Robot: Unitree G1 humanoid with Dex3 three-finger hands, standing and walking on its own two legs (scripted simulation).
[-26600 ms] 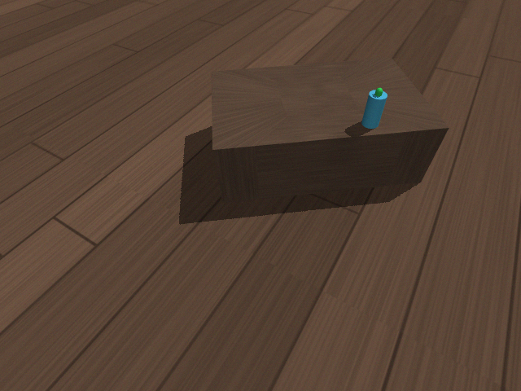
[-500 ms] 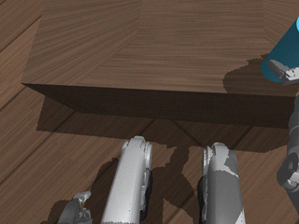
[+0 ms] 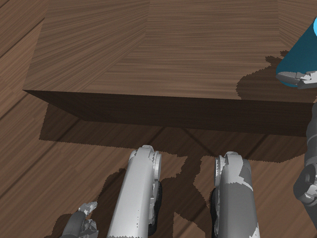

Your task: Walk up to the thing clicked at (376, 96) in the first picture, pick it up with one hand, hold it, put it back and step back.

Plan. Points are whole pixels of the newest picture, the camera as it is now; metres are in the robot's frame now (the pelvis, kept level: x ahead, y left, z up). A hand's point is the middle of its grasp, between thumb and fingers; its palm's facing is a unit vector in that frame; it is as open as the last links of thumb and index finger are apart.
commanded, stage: withdraw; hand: right
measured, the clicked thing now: (316, 49) +0.51 -0.26 +0.03
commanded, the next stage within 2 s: rise in 0.44 s
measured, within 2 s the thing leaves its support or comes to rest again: neither
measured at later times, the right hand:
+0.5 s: hand out of the picture +0.51 -0.32 +0.12, palm faces +0.35 +0.94 -0.05, open 17.1 cm
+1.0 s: hand out of the picture +0.45 -0.39 +0.23, palm faces +0.43 +0.81 -0.40, open 17.2 cm
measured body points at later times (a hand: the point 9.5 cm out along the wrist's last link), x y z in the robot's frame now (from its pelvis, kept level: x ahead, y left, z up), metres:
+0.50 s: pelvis +0.00 +0.00 +0.06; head +0.20 -0.04 +0.46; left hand +0.10 +0.27 -0.06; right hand +0.48 -0.37 +0.12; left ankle +0.09 +0.13 -0.38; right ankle +0.08 -0.13 -0.38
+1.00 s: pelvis +0.04 -0.01 +0.25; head +0.17 -0.05 +0.68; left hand +0.11 +0.26 +0.14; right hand +0.43 -0.43 +0.26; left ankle +0.09 +0.13 -0.38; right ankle +0.07 -0.13 -0.38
